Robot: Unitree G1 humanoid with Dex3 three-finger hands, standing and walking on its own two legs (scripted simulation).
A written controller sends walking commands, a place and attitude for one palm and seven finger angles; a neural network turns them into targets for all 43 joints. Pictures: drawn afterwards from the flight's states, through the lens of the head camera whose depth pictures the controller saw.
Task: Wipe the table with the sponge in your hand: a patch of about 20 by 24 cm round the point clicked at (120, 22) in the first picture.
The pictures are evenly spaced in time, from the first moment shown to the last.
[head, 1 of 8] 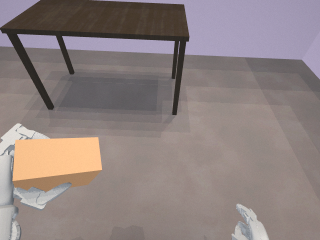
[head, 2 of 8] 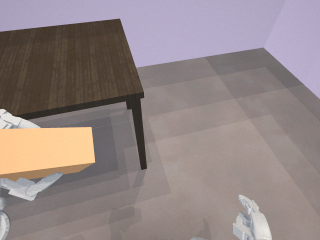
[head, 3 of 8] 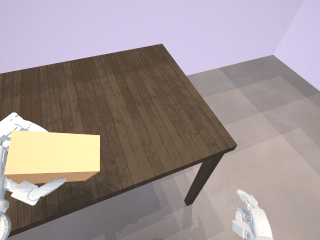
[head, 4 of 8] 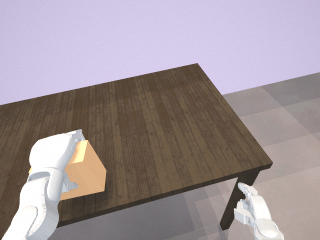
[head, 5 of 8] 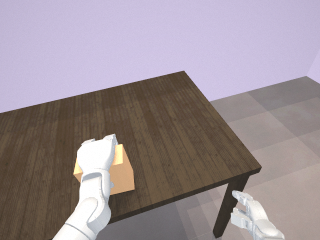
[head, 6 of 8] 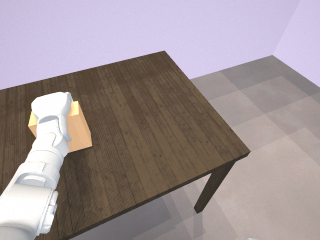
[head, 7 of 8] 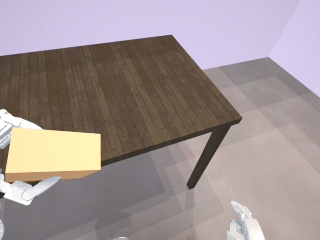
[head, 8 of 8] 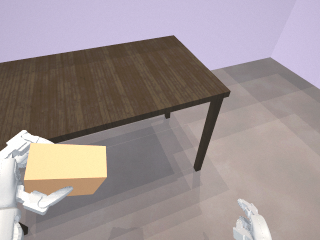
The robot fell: no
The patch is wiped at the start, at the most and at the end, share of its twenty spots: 0.00 1.00 1.00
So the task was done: yes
